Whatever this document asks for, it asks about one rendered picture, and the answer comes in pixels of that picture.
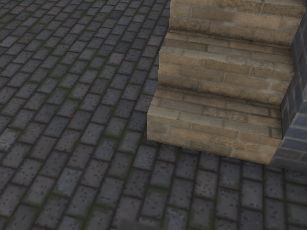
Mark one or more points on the stairs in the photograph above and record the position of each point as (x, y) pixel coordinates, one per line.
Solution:
(223, 70)

